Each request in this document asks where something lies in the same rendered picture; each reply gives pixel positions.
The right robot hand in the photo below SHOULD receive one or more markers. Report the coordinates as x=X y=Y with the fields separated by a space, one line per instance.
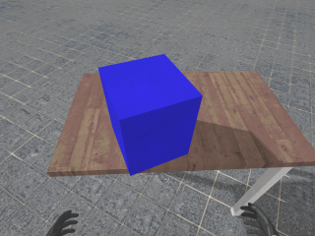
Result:
x=263 y=222

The carton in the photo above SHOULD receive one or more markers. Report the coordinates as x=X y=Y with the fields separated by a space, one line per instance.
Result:
x=153 y=110

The table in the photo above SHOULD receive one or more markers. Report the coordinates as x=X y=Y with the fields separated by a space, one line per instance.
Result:
x=240 y=125

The left robot hand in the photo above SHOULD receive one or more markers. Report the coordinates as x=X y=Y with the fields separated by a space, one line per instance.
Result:
x=60 y=223

